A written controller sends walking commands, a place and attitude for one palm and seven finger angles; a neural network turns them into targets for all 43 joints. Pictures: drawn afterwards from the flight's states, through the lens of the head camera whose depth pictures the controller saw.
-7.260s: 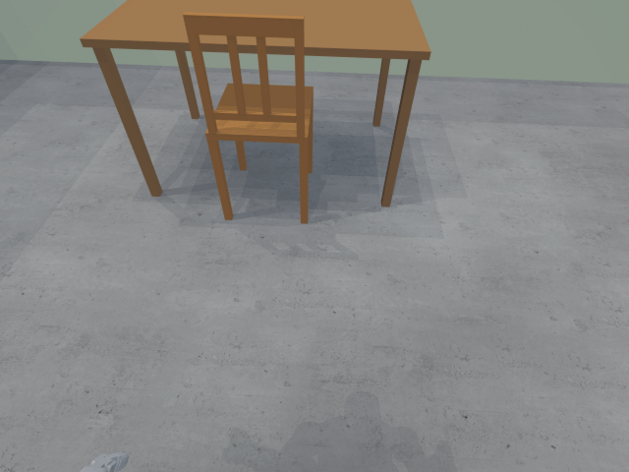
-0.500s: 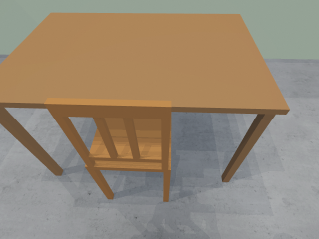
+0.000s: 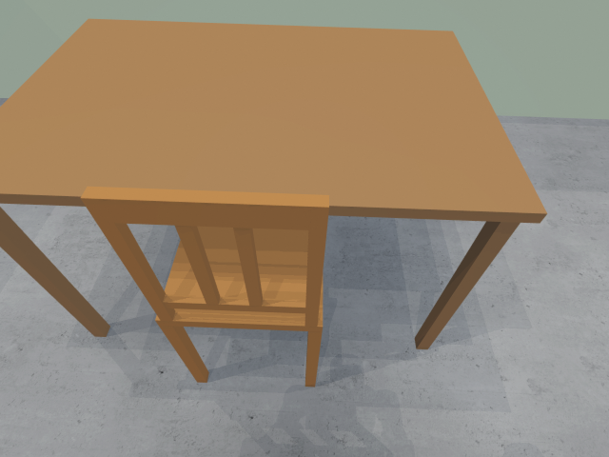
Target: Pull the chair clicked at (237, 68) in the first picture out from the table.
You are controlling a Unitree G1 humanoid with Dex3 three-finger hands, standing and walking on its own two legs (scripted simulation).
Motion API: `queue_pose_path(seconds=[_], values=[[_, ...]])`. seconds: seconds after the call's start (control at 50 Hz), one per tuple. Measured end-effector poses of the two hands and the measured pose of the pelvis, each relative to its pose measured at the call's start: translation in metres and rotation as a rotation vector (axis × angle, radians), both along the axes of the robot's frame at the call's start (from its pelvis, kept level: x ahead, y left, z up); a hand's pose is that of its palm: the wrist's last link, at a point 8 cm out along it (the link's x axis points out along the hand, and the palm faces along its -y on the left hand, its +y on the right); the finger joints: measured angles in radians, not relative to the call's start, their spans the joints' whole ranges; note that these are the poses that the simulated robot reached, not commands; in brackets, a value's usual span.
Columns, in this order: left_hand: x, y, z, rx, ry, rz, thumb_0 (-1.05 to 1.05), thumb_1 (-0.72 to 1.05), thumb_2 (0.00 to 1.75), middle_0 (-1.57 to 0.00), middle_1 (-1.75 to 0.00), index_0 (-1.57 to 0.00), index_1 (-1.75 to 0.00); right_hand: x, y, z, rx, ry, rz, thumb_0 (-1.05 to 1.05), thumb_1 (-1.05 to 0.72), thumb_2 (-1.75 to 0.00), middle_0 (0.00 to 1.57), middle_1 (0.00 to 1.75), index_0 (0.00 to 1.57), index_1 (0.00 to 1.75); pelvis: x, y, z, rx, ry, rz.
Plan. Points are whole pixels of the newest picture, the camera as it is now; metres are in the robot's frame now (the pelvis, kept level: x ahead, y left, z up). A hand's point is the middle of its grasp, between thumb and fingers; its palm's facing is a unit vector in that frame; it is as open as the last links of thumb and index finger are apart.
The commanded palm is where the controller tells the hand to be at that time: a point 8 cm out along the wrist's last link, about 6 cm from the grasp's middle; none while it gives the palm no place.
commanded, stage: raise the hand toward the chair's back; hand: left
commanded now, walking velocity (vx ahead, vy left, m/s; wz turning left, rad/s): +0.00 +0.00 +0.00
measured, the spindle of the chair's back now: (200, 265) +0.43 +0.22 -0.10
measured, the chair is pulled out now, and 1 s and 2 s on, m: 0.00 0.00 0.00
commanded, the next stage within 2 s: none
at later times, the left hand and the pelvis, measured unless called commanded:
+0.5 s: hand out of the picture +0.13 +0.14 -0.06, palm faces +0.00 -1.00 +0.05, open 9.0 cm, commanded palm +0.11 +0.22 -0.06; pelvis -0.06 -0.01 -0.07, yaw +2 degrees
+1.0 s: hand (167, 420) +0.17 +0.19 -0.04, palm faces +0.12 -0.99 -0.05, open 13.4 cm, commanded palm +0.13 +0.24 -0.05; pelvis -0.06 -0.01 -0.08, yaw +0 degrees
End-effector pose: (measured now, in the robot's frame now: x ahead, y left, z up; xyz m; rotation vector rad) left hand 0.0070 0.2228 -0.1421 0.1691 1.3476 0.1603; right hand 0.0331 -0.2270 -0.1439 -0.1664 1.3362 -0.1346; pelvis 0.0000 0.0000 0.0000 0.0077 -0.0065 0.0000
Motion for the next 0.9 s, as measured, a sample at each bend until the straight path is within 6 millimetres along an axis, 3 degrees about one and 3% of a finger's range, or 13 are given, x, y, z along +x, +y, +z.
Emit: queue_pose_path(seconds=[0.14, 0.24, 0.3, 0.34, 0.4, 0.46, 0.54, 0.58, 0.62, 0.7, 0.74, 0.82, 0.9], values=[[-0.001, 0.001, 0.005, -0.012, -0.016, 0.047, 0.01, 0.91, 0.90, -0.20, -0.30, -0.20, -0.30, -0.011, 0.002, 0.002, -0.007, 0.006, -0.015, 0.01, -0.92, -0.90, 0.20, 0.30, 0.20, 0.30, 0.000, 0.004, 0.000, -0.011, 0.014, -0.007], [0.098, 0.028, 0.094, 0.108, -0.642, 0.076, 0.03, 0.91, 0.89, -0.20, -0.30, -0.20, -0.30, 0.020, -0.003, 0.015, -0.031, -0.310, 0.012, 0.01, -0.92, -0.90, 0.20, 0.30, 0.21, 0.30, -0.009, 0.007, -0.004, 0.019, 0.024, 0.020], [0.147, 0.019, 0.140, 0.084, -0.976, 0.007, 0.02, 0.87, 0.87, -0.19, -0.29, -0.19, -0.29, 0.046, -0.009, 0.017, -0.031, -0.467, 0.036, 0.01, -0.91, -0.90, 0.20, 0.30, 0.21, 0.30, -0.020, 0.007, -0.014, 0.016, 0.065, 0.045], [0.163, 0.005, 0.153, 0.005, -1.145, -0.039, 0.02, 0.83, 0.86, -0.18, -0.28, -0.18, -0.28, 0.062, -0.015, 0.019, -0.040, -0.549, 0.045, 0.01, -0.91, -0.90, 0.20, 0.30, 0.21, 0.30, -0.028, 0.005, -0.022, 0.006, 0.103, 0.037], [0.159, -0.018, 0.145, -0.150, -1.299, -0.124, 0.01, 0.76, 0.83, -0.18, -0.28, -0.18, -0.28, 0.083, -0.024, 0.027, -0.058, -0.644, 0.074, 0.01, -0.91, -0.90, 0.20, 0.30, 0.21, 0.30, -0.041, -0.002, -0.038, 0.006, 0.152, 0.021], [0.131, -0.029, 0.109, -0.232, -1.299, -0.158, 0.00, 0.69, 0.80, -0.17, -0.27, -0.17, -0.27, 0.099, -0.033, 0.033, -0.086, -0.715, 0.123, 0.01, -0.91, -0.90, 0.20, 0.30, 0.21, 0.30, -0.054, -0.010, -0.057, 0.003, 0.185, 0.020], [0.081, -0.014, 0.060, -0.164, -1.179, -0.070, 0.01, 0.59, 0.77, -0.17, -0.25, -0.17, -0.25, 0.116, -0.039, 0.028, -0.117, -0.775, 0.190, 0.01, -0.90, -0.90, 0.20, 0.30, 0.20, 0.30, -0.070, -0.018, -0.082, -0.015, 0.212, 0.035], [0.064, -0.001, 0.057, -0.081, -1.197, -0.034, 0.01, 0.54, 0.75, -0.17, -0.25, -0.17, -0.25, 0.120, -0.036, 0.020, -0.120, -0.792, 0.211, 0.01, -0.91, -0.90, 0.20, 0.30, 0.20, 0.30, -0.076, -0.022, -0.093, -0.027, 0.221, 0.042], [0.057, 0.009, 0.070, -0.008, -1.288, -0.032, 0.01, 0.49, 0.73, -0.16, -0.24, -0.16, -0.24, 0.120, -0.030, 0.010, -0.109, -0.798, 0.225, 0.01, -0.91, -0.90, 0.19, 0.30, 0.20, 0.30, -0.080, -0.024, -0.101, -0.041, 0.223, 0.051], [0.072, 0.005, 0.110, -0.002, -1.501, -0.137, 0.01, 0.40, 0.69, -0.15, -0.22, -0.14, -0.22, 0.108, -0.011, -0.014, -0.049, -0.778, 0.236, 0.01, -0.91, -0.90, 0.19, 0.30, 0.20, 0.30, -0.086, -0.026, -0.109, -0.066, 0.217, 0.062], [0.089, -0.005, 0.117, -0.069, -1.510, -0.224, 0.01, 0.35, 0.67, -0.14, -0.22, -0.14, -0.22, 0.096, -0.002, -0.024, -0.015, -0.749, 0.218, 0.01, -0.91, -0.90, 0.19, 0.30, 0.20, 0.30, -0.087, -0.025, -0.109, -0.070, 0.217, 0.062], [0.125, -0.018, 0.094, -0.221, -1.285, -0.286, 0.01, 0.26, 0.63, -0.13, -0.20, -0.13, -0.20, 0.066, 0.005, -0.035, 0.020, -0.655, 0.132, 0.01, -0.90, -0.90, 0.20, 0.30, 0.21, 0.30, -0.084, -0.022, -0.100, -0.058, 0.214, 0.044], [0.137, -0.009, 0.082, -0.217, -1.148, -0.150, 0.01, 0.17, 0.59, -0.13, -0.19, -0.13, -0.19, 0.040, -0.005, -0.031, -0.011, -0.572, 0.045, 0.02, -0.90, -0.90, 0.20, 0.30, 0.21, 0.30, -0.072, -0.017, -0.087, -0.044, 0.221, 0.020]])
